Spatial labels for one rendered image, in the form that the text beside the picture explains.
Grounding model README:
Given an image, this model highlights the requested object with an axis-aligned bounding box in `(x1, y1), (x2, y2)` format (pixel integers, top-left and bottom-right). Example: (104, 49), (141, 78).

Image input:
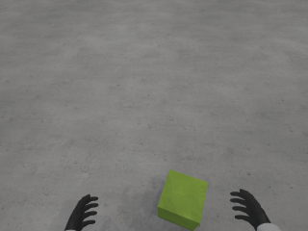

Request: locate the robot right hand
(230, 189), (271, 231)

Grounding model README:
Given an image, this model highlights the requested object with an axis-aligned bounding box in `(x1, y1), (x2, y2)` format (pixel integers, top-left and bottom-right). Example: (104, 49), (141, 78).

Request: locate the carton
(157, 169), (208, 231)

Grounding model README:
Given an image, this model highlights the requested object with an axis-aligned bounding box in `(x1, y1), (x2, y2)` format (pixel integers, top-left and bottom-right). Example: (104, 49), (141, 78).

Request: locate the robot left hand
(64, 194), (99, 231)

